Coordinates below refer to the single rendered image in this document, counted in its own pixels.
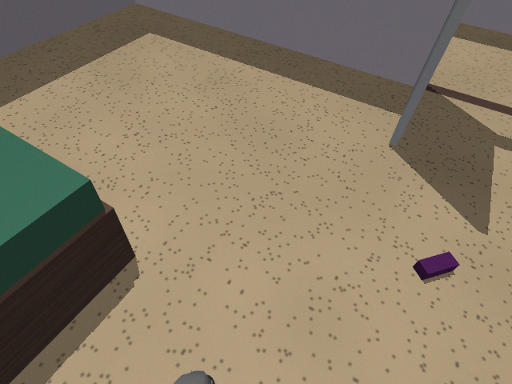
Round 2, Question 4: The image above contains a bed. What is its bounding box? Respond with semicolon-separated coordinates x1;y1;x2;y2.
0;126;135;384

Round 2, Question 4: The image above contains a carton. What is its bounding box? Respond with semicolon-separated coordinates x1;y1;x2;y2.
413;252;460;280

